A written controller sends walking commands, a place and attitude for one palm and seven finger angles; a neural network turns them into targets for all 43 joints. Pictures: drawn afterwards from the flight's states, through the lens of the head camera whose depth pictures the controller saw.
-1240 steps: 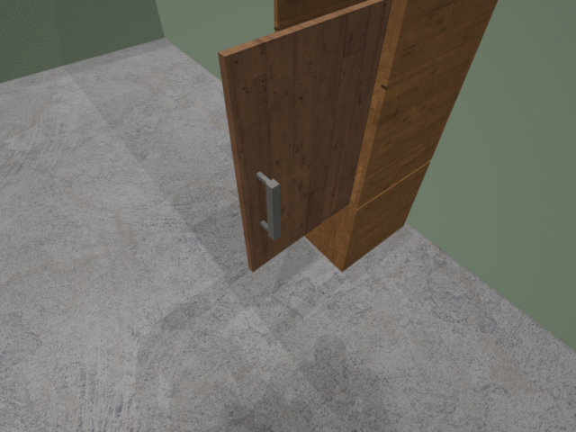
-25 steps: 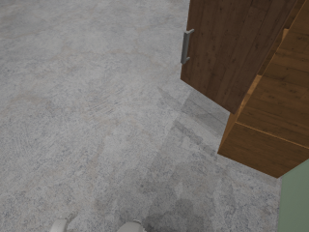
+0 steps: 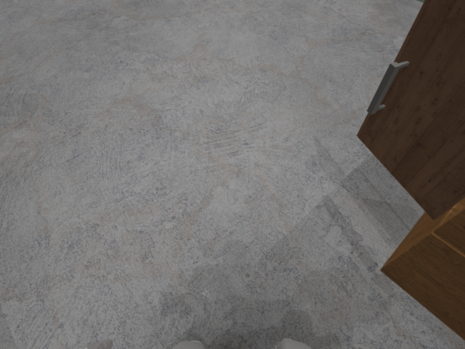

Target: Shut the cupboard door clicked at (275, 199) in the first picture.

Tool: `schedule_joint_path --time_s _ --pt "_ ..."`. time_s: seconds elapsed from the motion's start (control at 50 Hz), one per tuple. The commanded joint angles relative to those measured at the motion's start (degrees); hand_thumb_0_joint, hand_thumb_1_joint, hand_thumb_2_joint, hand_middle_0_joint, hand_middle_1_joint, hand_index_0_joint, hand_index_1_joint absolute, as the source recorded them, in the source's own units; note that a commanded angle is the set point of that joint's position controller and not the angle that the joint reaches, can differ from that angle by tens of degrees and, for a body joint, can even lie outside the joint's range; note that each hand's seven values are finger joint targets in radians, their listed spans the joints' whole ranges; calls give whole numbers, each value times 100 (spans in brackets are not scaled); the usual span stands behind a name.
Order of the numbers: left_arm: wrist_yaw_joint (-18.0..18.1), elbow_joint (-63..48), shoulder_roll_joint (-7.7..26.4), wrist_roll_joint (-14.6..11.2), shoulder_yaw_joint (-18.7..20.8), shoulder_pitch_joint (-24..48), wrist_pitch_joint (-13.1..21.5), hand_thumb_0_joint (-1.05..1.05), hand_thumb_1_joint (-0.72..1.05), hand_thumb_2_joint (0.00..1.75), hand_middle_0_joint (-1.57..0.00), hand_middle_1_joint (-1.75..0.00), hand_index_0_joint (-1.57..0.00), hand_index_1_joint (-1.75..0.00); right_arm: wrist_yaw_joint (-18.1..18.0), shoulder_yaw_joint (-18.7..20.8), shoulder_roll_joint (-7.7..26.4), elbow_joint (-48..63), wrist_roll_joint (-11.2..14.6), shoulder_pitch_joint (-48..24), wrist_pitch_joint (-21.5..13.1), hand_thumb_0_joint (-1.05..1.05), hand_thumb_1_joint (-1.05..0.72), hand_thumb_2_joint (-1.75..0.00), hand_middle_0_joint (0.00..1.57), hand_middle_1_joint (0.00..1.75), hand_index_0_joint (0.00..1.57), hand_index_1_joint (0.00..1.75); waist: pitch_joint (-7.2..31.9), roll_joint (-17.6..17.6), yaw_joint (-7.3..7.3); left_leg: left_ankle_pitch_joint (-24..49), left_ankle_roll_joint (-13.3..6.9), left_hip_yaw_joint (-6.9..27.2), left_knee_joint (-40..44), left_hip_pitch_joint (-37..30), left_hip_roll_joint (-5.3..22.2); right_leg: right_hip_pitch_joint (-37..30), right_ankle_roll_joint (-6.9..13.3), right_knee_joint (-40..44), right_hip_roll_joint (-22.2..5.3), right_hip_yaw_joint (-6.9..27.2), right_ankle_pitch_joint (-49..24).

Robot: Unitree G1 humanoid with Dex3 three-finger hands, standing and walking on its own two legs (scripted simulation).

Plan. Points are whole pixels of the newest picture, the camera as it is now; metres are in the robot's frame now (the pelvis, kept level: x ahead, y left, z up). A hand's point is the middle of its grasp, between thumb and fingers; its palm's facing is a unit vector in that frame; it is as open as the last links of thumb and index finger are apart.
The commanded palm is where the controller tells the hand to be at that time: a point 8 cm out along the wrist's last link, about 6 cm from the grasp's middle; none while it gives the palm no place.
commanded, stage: walk to a spot facing it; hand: left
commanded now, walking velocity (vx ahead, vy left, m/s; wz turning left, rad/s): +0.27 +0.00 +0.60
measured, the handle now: (387, 88) +0.83 -0.42 -0.08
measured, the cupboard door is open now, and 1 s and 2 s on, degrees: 70 70 70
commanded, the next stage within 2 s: turn to face it in 1.18 s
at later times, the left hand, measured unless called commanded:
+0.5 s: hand out of the picture -0.01 +0.20 -0.18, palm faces +0.40 -0.90 -0.20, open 7.4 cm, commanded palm none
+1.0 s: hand (114, 248) +0.31 +0.29 -0.13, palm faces +0.52 -0.82 -0.24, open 7.4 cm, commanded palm none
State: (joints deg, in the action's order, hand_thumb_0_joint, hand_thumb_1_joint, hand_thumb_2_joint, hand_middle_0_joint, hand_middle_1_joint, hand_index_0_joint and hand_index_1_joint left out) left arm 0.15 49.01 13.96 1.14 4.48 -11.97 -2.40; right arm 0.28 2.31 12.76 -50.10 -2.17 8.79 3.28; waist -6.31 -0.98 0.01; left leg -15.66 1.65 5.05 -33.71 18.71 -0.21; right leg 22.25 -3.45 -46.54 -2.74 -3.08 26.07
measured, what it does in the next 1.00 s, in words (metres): walks ahead, turning left: right foot, then left foot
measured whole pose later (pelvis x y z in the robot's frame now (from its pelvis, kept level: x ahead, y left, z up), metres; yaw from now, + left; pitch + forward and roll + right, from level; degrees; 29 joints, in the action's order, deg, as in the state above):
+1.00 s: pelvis +0.31 +0.07 +0.01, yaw +34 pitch +0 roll +1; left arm -0.2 49.2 8.7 1.8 3.0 -9.6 3.4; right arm 0.8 4.2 12.8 -58.9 -1.5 18.1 1.0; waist -4.1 -2.5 -3.2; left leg -22.1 -0.5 0.2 -70.9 26.0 0.8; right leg 16.6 1.6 -32.1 -5.1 -11.1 15.1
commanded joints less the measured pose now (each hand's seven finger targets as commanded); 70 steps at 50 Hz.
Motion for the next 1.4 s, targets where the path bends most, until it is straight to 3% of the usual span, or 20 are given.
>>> schedule_joint_path --time_s 0.0,0.02,0.04,0.14,0.32,0.4,0.44,0.54,0.74,0.8,0.82,0.84,0.88,0.94,1.06,1.18,1.24,1.26,1.28,1.38 --pt "20 -88 1030 169 290 -1556 266 0 90 90 -20 -30 -20 -30 -19 294 666 678 108 -448 -89 0 -90 -90 20 30 20 30 730 1271 656 -2295 -269 125 -1144 2488 -293 -2607 452 3068 -1116 1552 1280" --pt "68 -190 1293 122 248 -1369 245 0 90 90 -20 -30 -20 -30 15 257 477 798 77 -627 -129 0 -90 -90 20 30 20 30 262 2079 650 -2070 -99 -230 -2962 2751 -462 -1818 959 4012 -2370 3204 2162" --pt "87 -325 1251 59 261 -930 302 0 90 90 -20 -30 -20 -30 70 319 695 825 28 -538 -95 0 -90 -90 20 30 20 30 200 1469 296 -1515 -113 114 -3820 2511 -45 -1090 1186 4129 -2507 3371 2394" --pt "104 -198 608 71 153 -399 552 0 90 90 -20 -30 -20 -30 268 276 382 425 40 -273 -115 0 -90 -90 20 30 20 30 248 970 -41 -254 40 -449 -3244 1894 374 -1293 882 3510 -1588 488 -691" --pt "57 378 745 85 203 -1312 591 0 90 90 -20 -30 -20 -30 345 121 156 607 71 -991 -279 0 -90 -90 20 30 20 30 270 1148 403 -505 -218 -1162 -750 1379 291 -2504 847 2952 -1979 -486 -2801" --pt "12 350 892 4 223 -1025 569 0 90 90 -20 -30 -20 -30 247 232 553 245 9 389 -406 0 -90 -90 20 30 20 30 1009 523 -381 -48 -499 -1448 635 -1467 -119 -1411 474 739 -1615 -1309 -3487" --pt "-121 -320 449 -2 82 -302 558 0 90 90 -20 -30 -20 -30 75 534 1837 -117 12 1946 -426 0 -90 -90 20 30 20 30 1637 -1545 -1107 749 -1679 2377 1457 -3701 2416 1957 8 -2313 -425 -815 850" --pt "-153 -81 286 79 149 -180 391 0 90 90 -20 -30 -20 -30 -97 186 905 101 35 626 -566 0 -90 -90 20 30 20 30 379 -783 -251 -236 -1215 998 1993 -1021 1559 1480 67 -1895 -728 175 -586" --pt "-248 -357 271 44 102 418 389 0 90 90 -20 -30 -20 -30 -53 261 856 -244 47 805 -643 0 -90 -90 20 30 20 30 134 -445 -68 100 -1216 439 2014 -506 1182 242 -32 648 -218 -149 -1707" --pt "-212 -168 464 51 188 -408 469 0 90 90 -20 -30 -20 -30 -50 280 805 -278 73 628 -604 0 -90 -90 20 30 20 30 277 -254 379 133 -945 343 966 257 874 -1523 79 1421 -6 -153 -1728" --pt "-163 33 859 94 286 -1269 554 0 90 90 -20 -30 -20 -30 -17 247 611 -235 136 627 -629 0 -90 -90 20 30 20 30 753 596 768 -86 -704 -68 -519 963 371 -2834 290 2057 -659 625 -1058" --pt "-85 160 1524 144 435 -1989 590 0 90 90 -20 -30 -20 -30 -12 180 186 -69 196 922 -666 0 -90 -90 20 30 20 30 1550 2408 929 -1945 -403 -634 -2720 1779 -516 -3699 835 3050 -2448 2906 -505" --pt "43 -3 1090 62 324 -1106 541 0 90 90 -20 -30 -20 -30 -12 278 389 -108 108 901 -600 0 -90 -90 20 30 20 30 1133 1574 419 -1298 -405 -35 -4387 2215 95 -2740 1055 3391 -2630 3022 -12" --pt "69 -103 343 42 82 -390 626 0 90 90 -20 -30 -20 -30 90 207 154 -276 82 651 -426 0 -90 -90 20 30 20 30 603 916 15 -354 -163 -259 -4091 1674 465 -1392 863 3046 -1910 471 -2910" --pt "127 120 286 30 74 -637 643 0 90 90 -20 -30 -20 -30 188 129 -84 -117 63 378 -195 0 -90 -90 20 30 20 30 663 923 -110 -24 -6 -819 -2609 1627 426 -1825 776 2791 -1692 -792 -5004" --pt "125 149 680 60 125 -694 508 0 90 90 -20 -30 -20 -30 259 82 129 334 79 -367 -204 0 -90 -90 20 30 20 30 547 962 60 -143 -168 -1159 -901 1097 284 -2124 799 2277 -1942 -936 -5011" --pt "109 6 973 18 210 -541 436 0 90 90 -20 -30 -20 -30 215 165 532 346 46 200 -233 0 -90 -90 20 30 20 30 911 846 -315 426 -321 -1294 -3 -388 -48 -1674 573 957 -1855 -1254 -4946" --pt "99 -68 864 -9 180 -577 403 0 90 90 -20 -30 -20 -30 183 254 917 237 13 745 -281 0 -90 -90 20 30 20 30 1369 20 -566 1964 -551 -618 428 -1645 470 -796 298 -243 -1523 -1336 -3550" --pt "75 -234 396 -78 26 -717 362 0 90 90 -20 -30 -20 -30 117 374 1592 177 -13 1194 -332 0 -90 -90 20 30 20 30 1775 -1811 -643 4694 -1436 1728 724 -2649 2345 868 -103 -1933 -471 -1109 1138" --pt "139 261 224 -4 -99 -702 133 0 90 90 -20 -30 -20 -30 -202 -13 805 302 74 -29 -391 0 -90 -90 20 30 20 30 1084 -665 -42 1753 -1141 491 1549 -808 1893 474 102 -1878 -421 458 105"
